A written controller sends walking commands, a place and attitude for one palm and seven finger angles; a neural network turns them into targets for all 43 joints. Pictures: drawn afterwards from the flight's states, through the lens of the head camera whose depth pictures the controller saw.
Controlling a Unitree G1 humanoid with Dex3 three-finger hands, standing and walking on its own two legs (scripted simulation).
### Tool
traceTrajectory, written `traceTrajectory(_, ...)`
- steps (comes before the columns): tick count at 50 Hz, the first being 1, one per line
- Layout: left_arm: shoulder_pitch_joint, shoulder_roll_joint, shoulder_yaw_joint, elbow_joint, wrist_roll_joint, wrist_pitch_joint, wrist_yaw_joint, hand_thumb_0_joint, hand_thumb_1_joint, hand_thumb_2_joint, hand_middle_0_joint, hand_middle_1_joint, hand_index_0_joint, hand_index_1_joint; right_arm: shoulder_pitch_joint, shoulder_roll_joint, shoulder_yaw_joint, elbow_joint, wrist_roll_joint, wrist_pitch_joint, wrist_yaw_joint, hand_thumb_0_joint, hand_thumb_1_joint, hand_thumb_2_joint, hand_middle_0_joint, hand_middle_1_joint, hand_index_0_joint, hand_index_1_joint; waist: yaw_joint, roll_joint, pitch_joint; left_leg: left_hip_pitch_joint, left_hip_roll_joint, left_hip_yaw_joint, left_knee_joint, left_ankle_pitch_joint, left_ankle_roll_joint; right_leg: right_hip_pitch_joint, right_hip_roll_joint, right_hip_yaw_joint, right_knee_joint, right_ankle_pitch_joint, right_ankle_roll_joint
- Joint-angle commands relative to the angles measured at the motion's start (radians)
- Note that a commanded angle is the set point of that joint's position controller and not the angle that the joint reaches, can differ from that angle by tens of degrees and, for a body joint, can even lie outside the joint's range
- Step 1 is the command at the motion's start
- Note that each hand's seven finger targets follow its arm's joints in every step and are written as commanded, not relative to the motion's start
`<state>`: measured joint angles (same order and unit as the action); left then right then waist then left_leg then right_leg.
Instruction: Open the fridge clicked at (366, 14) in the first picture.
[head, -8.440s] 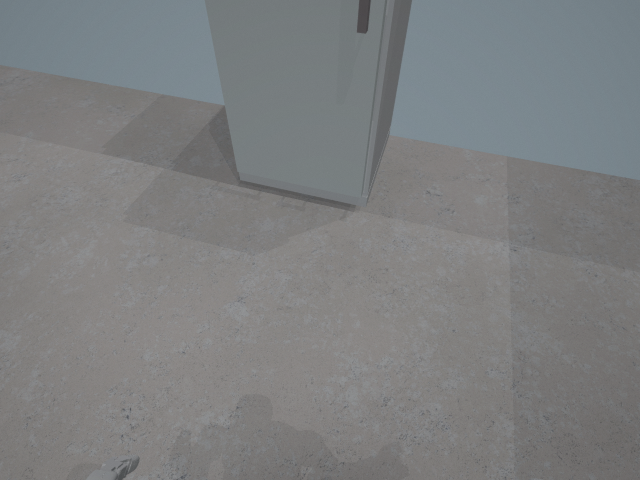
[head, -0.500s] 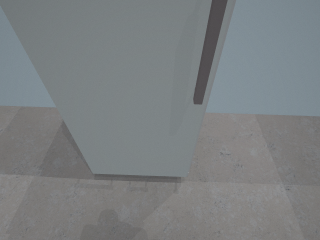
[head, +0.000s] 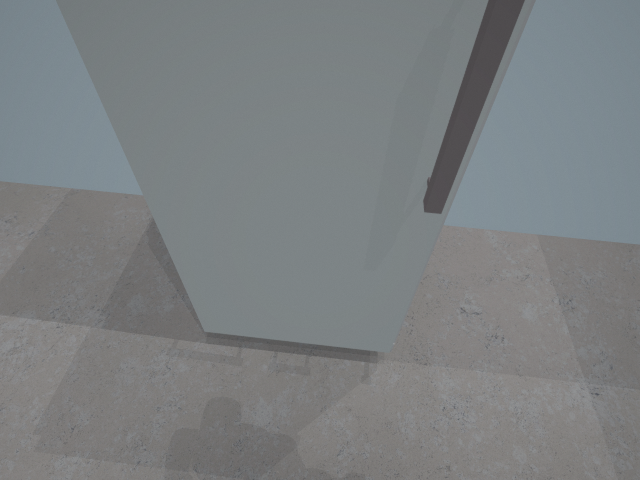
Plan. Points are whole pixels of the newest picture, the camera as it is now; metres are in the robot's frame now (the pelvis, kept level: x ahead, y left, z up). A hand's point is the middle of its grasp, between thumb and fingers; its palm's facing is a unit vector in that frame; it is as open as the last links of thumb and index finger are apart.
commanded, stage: come to a stop and stand still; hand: right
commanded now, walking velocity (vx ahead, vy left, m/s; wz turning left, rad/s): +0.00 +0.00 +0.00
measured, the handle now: (473, 74) +0.55 -0.14 +0.24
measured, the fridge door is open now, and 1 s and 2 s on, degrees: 0 0 0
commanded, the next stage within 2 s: look again from close up in 0.76 s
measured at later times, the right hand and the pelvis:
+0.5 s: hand out of the picture -0.02 -0.12 -0.17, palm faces +0.06 +0.98 -0.19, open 7.4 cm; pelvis -0.02 +0.05 +0.01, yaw -2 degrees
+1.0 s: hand out of the picture -0.01 -0.14 -0.17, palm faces +0.05 +0.98 -0.20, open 7.4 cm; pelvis -0.02 +0.05 +0.01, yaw -2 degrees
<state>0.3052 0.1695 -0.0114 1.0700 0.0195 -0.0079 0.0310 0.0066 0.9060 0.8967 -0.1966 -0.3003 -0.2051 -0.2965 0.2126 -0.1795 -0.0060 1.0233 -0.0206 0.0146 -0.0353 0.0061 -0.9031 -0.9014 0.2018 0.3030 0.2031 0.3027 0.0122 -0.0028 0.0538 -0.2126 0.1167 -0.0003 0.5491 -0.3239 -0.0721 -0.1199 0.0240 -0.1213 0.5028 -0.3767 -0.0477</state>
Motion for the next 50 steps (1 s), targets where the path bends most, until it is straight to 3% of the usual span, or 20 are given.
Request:
traceTrajectory(1,0.038,0.115,0.029,-0.039,-0.003,-0.023,0.006,0.000,0.900,0.900,-0.200,-0.300,-0.200,-0.300,0.069,-0.111,-0.024,-0.031,0.005,-0.015,-0.009,0.000,-0.900,-0.900,0.200,0.300,0.200,0.300,-0.017,0.005,-0.044,0.061,-0.002,0.014,-0.012,0.366,0.092,-0.040,-0.121,0.112,-0.082,0.472,0.012)
traceTrajectory(4,0.037,0.108,0.030,-0.031,-0.005,-0.021,0.006,0.000,0.900,0.900,-0.200,-0.300,-0.200,-0.300,0.077,-0.109,-0.024,-0.023,0.004,-0.019,-0.009,0.000,-0.900,-0.900,0.200,0.300,0.200,0.300,-0.015,0.019,-0.040,0.060,0.004,0.007,-0.026,0.398,0.093,-0.043,-0.120,0.102,-0.067,0.439,0.014)
traceTrajectory(7,0.031,0.094,0.029,-0.023,-0.005,-0.018,0.005,0.000,0.900,0.900,-0.200,-0.300,-0.200,-0.300,0.083,-0.101,-0.021,-0.014,0.005,-0.020,-0.008,0.000,-0.900,-0.900,0.200,0.300,0.200,0.300,-0.015,0.019,-0.018,0.041,0.004,-0.005,-0.054,0.345,0.095,-0.056,-0.121,0.102,-0.082,0.350,0.016)
traceTrajectory(19,0.009,0.087,0.028,-0.010,-0.008,-0.014,0.001,0.000,0.900,0.900,-0.200,-0.300,-0.200,-0.300,0.099,-0.103,-0.017,0.008,0.003,-0.034,-0.003,0.000,-0.900,-0.900,0.200,0.300,0.200,0.300,-0.011,0.039,-0.010,0.024,0.011,-0.023,-0.121,0.306,0.101,-0.056,-0.122,0.097,-0.089,0.258,0.029)
traceTrajectory(35,-0.005,0.100,0.026,0.005,-0.007,-0.021,0.000,0.000,0.900,0.900,-0.200,-0.300,-0.200,-0.300,0.098,-0.110,-0.018,0.018,0.007,-0.038,0.002,0.000,-0.900,-0.900,0.200,0.300,0.200,0.300,-0.022,-0.009,-0.014,0.041,0.001,-0.014,-0.151,0.248,0.101,-0.079,-0.131,0.110,-0.124,0.258,0.036)
traceTrajectory(40,0.000,0.102,0.026,0.011,-0.006,-0.023,0.000,0.000,0.900,0.900,-0.200,-0.300,-0.200,-0.300,0.097,-0.112,-0.019,0.021,0.007,-0.040,0.003,0.000,-0.900,-0.900,0.200,0.300,0.200,0.300,-0.024,0.010,-0.022,0.049,0.003,-0.009,-0.148,0.260,0.102,-0.077,-0.135,0.113,-0.131,0.271,0.034)
traceTrajectory(50,0.009,0.103,0.026,0.016,-0.006,-0.025,0.000,0.000,0.900,0.900,-0.200,-0.300,-0.200,-0.300,0.085,-0.111,-0.020,0.021,0.007,-0.037,0.004,0.000,-0.900,-0.900,0.200,0.300,0.200,0.300,-0.024,-0.009,-0.006,0.048,-0.004,-0.003,-0.148,0.236,0.099,-0.092,-0.139,0.122,-0.150,0.274,0.031)
